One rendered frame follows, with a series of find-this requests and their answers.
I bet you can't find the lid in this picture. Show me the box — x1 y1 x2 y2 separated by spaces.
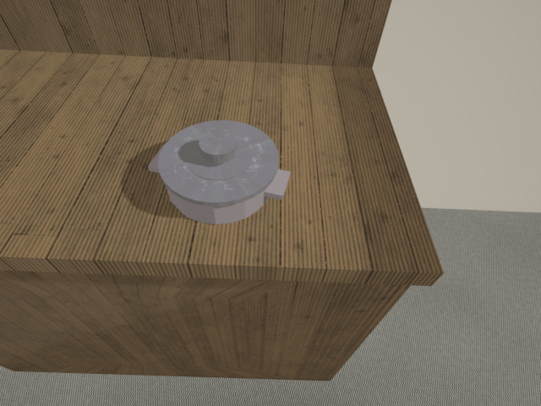
158 120 279 206

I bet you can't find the pot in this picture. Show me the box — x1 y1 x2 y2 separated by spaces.
148 145 290 224

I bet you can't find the table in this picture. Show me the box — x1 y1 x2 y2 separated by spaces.
0 0 444 381

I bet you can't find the knob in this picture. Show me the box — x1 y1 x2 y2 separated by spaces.
199 130 238 164

